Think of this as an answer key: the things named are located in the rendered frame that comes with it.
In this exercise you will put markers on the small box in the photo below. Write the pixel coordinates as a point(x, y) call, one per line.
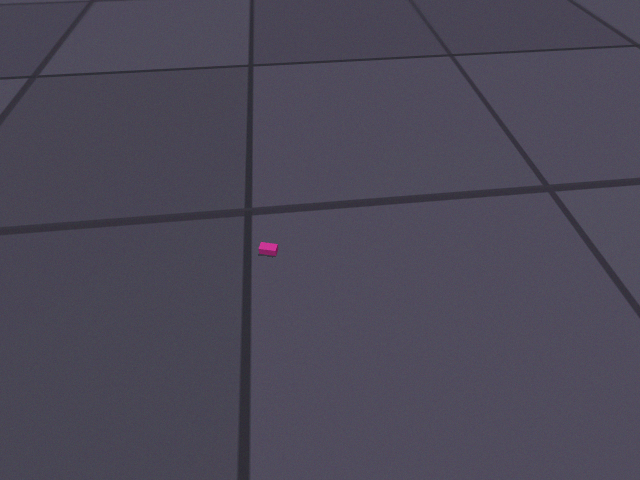
point(268, 248)

